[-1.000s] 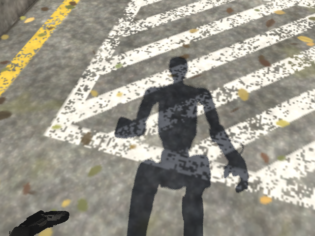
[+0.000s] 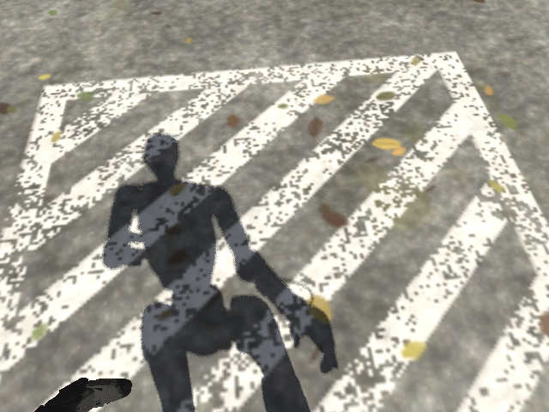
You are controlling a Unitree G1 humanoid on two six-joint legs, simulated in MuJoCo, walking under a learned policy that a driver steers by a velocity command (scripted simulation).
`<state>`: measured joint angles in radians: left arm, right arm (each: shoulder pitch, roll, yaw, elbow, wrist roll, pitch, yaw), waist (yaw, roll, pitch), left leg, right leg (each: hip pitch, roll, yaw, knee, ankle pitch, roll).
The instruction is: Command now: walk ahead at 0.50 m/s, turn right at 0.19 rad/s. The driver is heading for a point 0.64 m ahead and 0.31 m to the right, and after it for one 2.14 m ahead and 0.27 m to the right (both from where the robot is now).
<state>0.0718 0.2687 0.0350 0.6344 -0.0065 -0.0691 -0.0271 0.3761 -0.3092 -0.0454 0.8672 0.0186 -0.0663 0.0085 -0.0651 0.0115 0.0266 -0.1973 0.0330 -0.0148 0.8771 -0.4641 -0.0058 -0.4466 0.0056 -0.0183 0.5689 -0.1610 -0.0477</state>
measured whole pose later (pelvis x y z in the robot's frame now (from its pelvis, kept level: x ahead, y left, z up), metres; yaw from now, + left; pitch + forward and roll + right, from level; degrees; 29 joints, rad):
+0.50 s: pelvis +0.27 +0.02 +0.00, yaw -13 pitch +2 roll +1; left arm 0.40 0.30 0.06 0.78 -0.03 -0.04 0.02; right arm 0.07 -0.27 -0.04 0.71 0.00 -0.10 0.02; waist 0.06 -0.02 0.02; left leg -0.40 -0.01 0.01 0.53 -0.17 0.02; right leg -0.29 0.05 0.13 1.02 -0.48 -0.02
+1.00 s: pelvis +0.49 -0.11 -0.01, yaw -32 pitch +1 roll +1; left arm 0.13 0.31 0.07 0.61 -0.02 -0.03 -0.04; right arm 0.26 -0.32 -0.06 0.83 0.02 -0.07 0.01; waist -0.04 0.00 0.08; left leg -0.24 0.07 0.03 1.10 -0.48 -0.02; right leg -0.47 0.04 -0.03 0.64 -0.19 -0.10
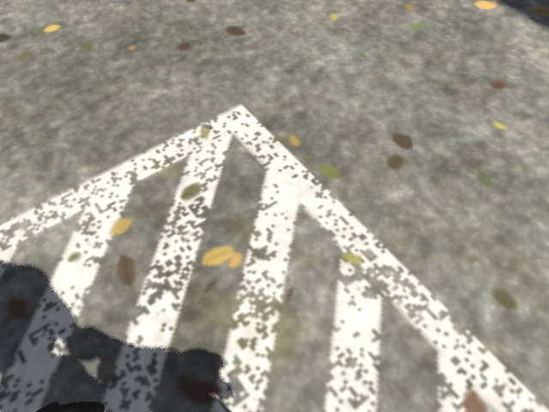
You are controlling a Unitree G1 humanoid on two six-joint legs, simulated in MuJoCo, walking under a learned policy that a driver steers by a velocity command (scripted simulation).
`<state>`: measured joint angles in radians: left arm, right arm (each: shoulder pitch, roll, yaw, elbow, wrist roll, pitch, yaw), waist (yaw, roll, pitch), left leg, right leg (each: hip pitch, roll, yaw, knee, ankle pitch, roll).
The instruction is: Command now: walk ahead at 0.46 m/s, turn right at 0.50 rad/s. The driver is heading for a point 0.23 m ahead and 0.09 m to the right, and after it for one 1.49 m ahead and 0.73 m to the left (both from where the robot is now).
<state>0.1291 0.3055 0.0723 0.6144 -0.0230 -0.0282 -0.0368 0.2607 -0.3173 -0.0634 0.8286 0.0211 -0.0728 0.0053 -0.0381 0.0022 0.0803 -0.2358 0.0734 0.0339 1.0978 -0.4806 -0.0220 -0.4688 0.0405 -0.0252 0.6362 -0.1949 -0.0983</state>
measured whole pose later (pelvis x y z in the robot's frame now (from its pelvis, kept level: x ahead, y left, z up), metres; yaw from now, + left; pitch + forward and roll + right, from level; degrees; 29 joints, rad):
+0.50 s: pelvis +0.21 +0.02 +0.01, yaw +7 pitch +2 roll -1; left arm 0.14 0.29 0.05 0.76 0.01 0.00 0.03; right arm 0.18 -0.29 -0.06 0.72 -0.01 -0.04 0.03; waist -0.02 0.00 0.05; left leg -0.45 -0.04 0.00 0.55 -0.13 0.06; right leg -0.37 0.08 0.02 1.11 -0.55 0.01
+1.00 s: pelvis +0.27 -0.02 +0.02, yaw +25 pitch +2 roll +1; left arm 0.18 0.26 0.06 0.74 0.02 0.00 0.04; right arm 0.19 -0.36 -0.10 0.65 0.02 0.06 -0.02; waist 0.01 0.05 0.03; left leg -0.56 -0.07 -0.10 1.12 -0.40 -0.07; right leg -0.26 -0.02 0.00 0.46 -0.23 -0.01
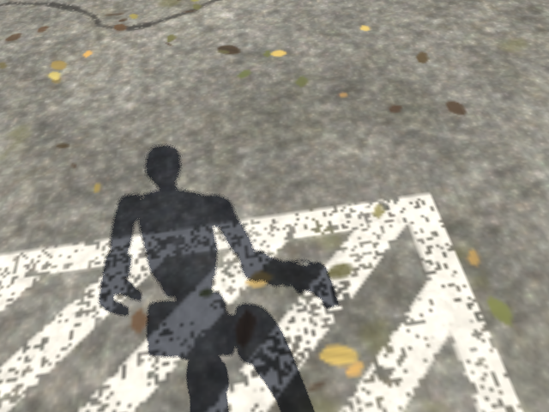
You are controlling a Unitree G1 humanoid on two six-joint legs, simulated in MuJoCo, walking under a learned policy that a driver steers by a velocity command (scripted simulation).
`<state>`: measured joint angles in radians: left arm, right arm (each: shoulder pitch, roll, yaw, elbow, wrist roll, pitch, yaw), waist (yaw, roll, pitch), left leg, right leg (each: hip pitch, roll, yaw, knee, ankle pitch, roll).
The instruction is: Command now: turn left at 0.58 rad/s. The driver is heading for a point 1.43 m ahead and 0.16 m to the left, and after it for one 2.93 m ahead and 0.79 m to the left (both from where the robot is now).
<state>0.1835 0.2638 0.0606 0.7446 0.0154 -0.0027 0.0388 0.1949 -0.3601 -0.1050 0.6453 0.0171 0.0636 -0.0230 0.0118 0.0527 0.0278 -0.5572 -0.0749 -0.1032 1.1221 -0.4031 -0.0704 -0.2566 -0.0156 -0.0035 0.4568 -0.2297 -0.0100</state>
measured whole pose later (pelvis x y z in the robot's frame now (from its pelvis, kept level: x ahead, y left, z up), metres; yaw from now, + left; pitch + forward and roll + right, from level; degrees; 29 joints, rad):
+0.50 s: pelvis +0.06 +0.06 +0.01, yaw +16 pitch +2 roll -2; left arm 0.15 0.33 0.09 0.76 0.00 -0.07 -0.02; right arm 0.38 -0.26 -0.05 0.67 0.00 -0.03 -0.01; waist -0.03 -0.04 0.00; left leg -0.10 -0.03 -0.07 0.32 -0.25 0.06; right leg -0.59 -0.06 0.01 0.86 -0.13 0.03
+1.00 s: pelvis +0.33 +0.05 +0.00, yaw +4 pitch +1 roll +0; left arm 0.30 0.28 0.05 0.75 -0.01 -0.06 -0.02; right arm 0.21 -0.31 -0.04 0.65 -0.01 -0.10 0.00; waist 0.03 0.04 0.04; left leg -0.61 0.09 -0.07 1.03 -0.26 -0.03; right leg -0.22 0.11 0.06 0.36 -0.16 -0.10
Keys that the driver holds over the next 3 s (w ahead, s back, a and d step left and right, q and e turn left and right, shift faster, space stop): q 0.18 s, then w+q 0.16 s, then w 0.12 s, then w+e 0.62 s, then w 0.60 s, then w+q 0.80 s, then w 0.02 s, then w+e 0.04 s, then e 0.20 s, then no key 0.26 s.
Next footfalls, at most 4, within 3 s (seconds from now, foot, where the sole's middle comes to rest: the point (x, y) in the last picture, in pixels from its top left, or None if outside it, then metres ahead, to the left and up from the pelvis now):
0.28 left None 0.01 0.14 -0.78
0.78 right None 0.38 -0.01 -0.78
1.24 left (227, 339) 0.66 0.22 -0.78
1.76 right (327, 252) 0.92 -0.06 -0.78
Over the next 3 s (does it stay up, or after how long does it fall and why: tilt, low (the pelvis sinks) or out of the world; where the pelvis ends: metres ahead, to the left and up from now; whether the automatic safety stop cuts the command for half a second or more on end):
stays up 1.38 0.14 -0.01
